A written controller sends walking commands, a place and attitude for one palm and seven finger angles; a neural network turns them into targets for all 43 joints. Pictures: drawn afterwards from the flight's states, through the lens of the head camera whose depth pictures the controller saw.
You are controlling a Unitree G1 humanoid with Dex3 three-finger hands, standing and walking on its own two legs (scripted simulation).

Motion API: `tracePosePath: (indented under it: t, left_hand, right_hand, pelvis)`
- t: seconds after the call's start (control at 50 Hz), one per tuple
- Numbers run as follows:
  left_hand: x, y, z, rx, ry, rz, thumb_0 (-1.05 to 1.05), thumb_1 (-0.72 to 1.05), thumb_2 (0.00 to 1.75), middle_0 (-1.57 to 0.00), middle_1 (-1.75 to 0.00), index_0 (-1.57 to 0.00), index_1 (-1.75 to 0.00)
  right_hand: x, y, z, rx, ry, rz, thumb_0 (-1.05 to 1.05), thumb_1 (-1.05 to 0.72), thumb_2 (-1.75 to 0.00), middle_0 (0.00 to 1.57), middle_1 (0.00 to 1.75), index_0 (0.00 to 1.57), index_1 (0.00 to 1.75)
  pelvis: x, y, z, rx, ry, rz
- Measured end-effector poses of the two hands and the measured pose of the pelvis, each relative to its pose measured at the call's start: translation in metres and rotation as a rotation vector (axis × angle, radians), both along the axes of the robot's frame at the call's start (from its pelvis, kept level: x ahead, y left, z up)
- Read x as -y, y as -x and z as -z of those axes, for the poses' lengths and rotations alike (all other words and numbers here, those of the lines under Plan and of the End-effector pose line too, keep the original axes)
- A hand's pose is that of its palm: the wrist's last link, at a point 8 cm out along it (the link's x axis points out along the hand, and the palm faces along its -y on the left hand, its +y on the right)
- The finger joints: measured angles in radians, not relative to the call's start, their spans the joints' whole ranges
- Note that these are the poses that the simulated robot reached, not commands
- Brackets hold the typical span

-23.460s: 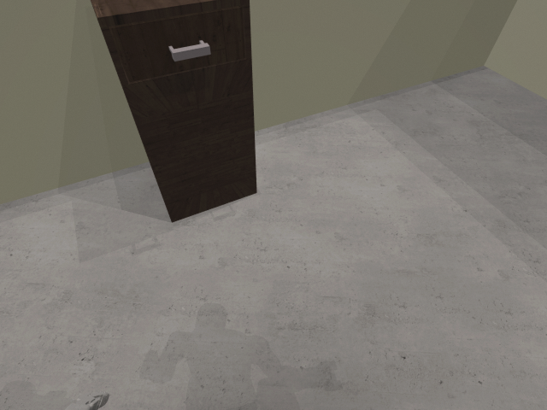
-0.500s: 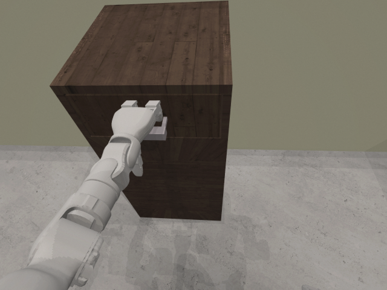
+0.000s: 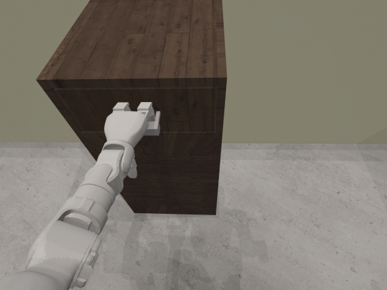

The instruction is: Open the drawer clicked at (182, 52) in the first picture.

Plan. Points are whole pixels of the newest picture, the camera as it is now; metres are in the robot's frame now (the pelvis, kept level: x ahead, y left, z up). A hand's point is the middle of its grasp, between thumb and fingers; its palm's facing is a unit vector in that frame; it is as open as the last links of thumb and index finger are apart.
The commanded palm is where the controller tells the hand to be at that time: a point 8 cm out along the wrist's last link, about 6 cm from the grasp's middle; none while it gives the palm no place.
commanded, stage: lower the fingers behind the handle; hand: left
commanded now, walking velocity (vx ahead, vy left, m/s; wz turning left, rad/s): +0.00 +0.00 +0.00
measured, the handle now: (138, 121) +0.51 +0.15 +0.02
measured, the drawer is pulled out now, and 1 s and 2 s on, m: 0.00 0.00 0.02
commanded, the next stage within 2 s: close the thumb around the handle in 0.70 s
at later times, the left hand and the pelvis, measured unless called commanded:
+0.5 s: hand (135, 142) +0.44 +0.15 +0.02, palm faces +0.01 -0.02 -1.00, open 14.2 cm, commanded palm +0.41 +0.16 +0.06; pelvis -0.01 +0.00 -0.01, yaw +0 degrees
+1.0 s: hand (135, 145) +0.44 +0.16 +0.01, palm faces -0.02 -0.03 -1.00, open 12.9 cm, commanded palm +0.41 +0.16 +0.06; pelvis +0.00 +0.01 -0.01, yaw +0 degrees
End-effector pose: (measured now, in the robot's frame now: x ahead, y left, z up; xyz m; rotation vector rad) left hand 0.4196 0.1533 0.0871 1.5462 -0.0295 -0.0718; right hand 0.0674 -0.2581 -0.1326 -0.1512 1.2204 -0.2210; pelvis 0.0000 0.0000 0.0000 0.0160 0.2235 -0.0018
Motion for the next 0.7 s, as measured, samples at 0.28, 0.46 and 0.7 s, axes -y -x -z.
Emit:
tracePosePath:
  t: [0.28, 0.46, 0.7]
  left_hand:
    - [0.002, 0.003, 0.007, 0.037, 0.001, -0.02, 0.0, -0.49, 0.3, -0.28, -1.18, -0.27, -1.19]
    - [0.002, 0.003, 0.008, 0.037, -0.005, -0.023, 0.0, -0.49, 0.3, -0.27, -1.18, -0.25, -1.2]
    - [-0.004, -0.002, 0.021, -0.015, 0.005, -0.015, 0.0, -0.49, 0.3, -0.28, -1.19, -0.27, -1.19]
  right_hand:
    - [-0.004, -0.001, 0.003, 0.004, -0.008, -0.009, 0.01, -0.91, -0.9, 0.2, 0.3, 0.2, 0.3]
    - [-0.006, 0.0, 0.003, 0.015, -0.003, -0.006, 0.01, -0.91, -0.9, 0.2, 0.3, 0.2, 0.3]
    - [-0.003, 0.012, 0.002, 0.002, 0.022, 0.01, 0.01, -0.91, -0.9, 0.2, 0.3, 0.2, 0.3]
  pelvis:
    - [-0.003, 0.003, 0.005, -0.023, 0.001, 0.001]
    - [-0.004, 0.007, 0.006, -0.024, 0.001, 0.004]
    - [-0.005, 0.009, 0.008, -0.038, 0.001, 0.009]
